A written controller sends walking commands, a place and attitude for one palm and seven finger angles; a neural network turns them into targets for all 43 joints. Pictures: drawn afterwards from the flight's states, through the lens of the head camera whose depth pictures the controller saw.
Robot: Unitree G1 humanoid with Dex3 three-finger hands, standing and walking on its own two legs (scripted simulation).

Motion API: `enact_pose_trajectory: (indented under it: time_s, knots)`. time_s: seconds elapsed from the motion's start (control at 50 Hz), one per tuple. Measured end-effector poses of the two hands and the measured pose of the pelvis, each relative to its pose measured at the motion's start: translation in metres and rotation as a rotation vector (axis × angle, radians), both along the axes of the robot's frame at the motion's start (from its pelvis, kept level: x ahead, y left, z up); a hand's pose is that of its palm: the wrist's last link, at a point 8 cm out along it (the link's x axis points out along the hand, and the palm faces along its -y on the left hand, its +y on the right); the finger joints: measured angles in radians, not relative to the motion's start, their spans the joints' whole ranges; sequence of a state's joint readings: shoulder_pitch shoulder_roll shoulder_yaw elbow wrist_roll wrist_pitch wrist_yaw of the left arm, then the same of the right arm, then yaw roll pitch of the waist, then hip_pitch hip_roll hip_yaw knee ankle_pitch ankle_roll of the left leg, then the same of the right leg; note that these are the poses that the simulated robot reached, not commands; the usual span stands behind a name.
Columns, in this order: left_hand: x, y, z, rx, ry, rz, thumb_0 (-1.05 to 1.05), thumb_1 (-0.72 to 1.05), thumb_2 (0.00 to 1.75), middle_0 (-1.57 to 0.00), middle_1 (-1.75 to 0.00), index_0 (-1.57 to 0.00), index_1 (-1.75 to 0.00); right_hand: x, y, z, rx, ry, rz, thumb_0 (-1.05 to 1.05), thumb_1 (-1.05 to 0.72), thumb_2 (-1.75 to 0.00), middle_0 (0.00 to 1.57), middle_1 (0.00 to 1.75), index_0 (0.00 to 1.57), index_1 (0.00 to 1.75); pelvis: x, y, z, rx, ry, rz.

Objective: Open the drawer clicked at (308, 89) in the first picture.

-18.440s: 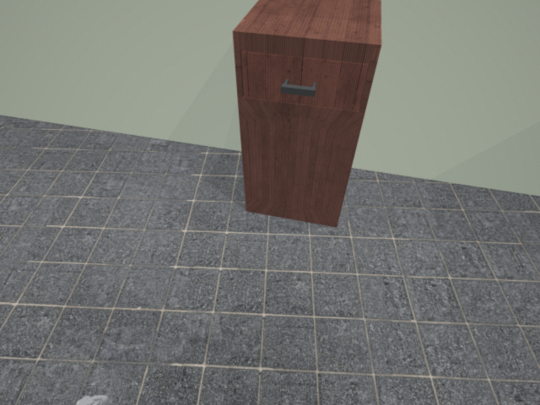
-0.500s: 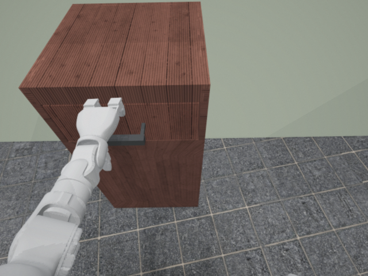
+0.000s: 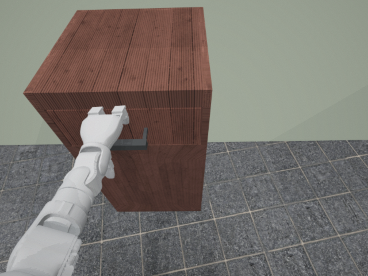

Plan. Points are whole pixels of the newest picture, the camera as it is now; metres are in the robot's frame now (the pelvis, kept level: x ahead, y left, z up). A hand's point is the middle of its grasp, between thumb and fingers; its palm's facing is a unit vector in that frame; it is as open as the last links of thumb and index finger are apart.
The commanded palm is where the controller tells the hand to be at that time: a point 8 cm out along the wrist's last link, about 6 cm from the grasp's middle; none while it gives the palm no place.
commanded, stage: re-aim the fingers above the handle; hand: left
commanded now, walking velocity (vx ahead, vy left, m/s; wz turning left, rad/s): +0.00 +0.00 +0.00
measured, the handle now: (128, 138) +0.48 +0.17 -0.03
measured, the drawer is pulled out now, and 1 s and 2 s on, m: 0.00 0.00 0.00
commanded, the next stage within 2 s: lower the fingers behind the handle in 0.50 s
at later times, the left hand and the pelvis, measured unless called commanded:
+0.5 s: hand (118, 141) +0.43 +0.17 +0.02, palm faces -0.03 -0.04 -1.00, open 13.8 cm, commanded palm +0.41 +0.19 +0.09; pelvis +0.00 -0.01 +0.00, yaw +1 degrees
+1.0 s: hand (114, 147) +0.43 +0.19 +0.00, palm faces -0.02 -0.02 -1.00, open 13.8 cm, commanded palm +0.40 +0.19 +0.06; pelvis +0.00 -0.01 -0.01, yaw +0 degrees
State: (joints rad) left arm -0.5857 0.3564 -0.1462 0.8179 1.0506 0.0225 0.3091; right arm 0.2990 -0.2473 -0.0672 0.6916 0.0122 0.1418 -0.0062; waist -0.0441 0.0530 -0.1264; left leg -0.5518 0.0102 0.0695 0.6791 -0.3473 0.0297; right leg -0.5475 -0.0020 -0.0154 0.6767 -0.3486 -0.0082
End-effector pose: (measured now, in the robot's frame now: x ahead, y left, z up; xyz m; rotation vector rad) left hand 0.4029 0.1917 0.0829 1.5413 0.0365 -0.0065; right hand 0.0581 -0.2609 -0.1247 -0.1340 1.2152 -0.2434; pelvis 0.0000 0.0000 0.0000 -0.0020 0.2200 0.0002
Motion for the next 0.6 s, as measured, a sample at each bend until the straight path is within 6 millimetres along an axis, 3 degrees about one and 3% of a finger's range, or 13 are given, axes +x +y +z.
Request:
enact_pose_trajectory:
  time_s: [0.1,0.2,0.32,0.5,0.6]
  knots:
    - [0.000,-0.013,-0.001,-0.012,0.004,-0.048,-0.01,-0.49,0.30,-0.32,-1.21,-0.32,-1.20,0.011,-0.002,0.003,-0.011,-0.029,0.018,0.00,-0.91,-0.90,0.20,0.30,0.20,0.30,-0.001,-0.002,0.000,0.003,-0.006,0.003]
    - [0.005,-0.009,0.001,-0.001,-0.022,-0.028,0.00,-0.49,0.30,-0.32,-1.21,-0.32,-1.20,0.016,-0.004,0.004,-0.016,-0.049,0.016,0.00,-0.91,-0.90,0.20,0.30,0.20,0.30,-0.002,-0.005,-0.001,0.006,0.005,-0.005]
    - [0.004,0.005,0.000,0.021,0.007,0.027,0.00,-0.49,0.30,-0.32,-1.20,-0.32,-1.20,0.013,-0.007,0.002,-0.009,-0.036,0.014,0.00,-0.91,-0.90,0.20,0.30,0.20,0.30,0.000,-0.007,0.000,0.005,0.007,-0.001]
    - [0.004,-0.016,-0.004,-0.009,0.002,-0.071,-0.01,-0.49,0.30,-0.32,-1.21,-0.32,-1.20,0.006,-0.010,0.000,-0.022,-0.001,0.018,0.00,-0.91,-0.90,0.20,0.30,0.20,0.30,0.001,-0.008,-0.001,0.005,0.009,0.010]
    - [0.013,-0.013,0.001,0.003,-0.043,-0.029,0.00,-0.49,0.30,-0.32,-1.21,-0.32,-1.20,0.002,-0.010,-0.002,-0.010,0.004,-0.002,0.00,-0.91,-0.90,0.20,0.30,0.20,0.30,0.001,-0.009,-0.002,0.007,0.020,-0.004]
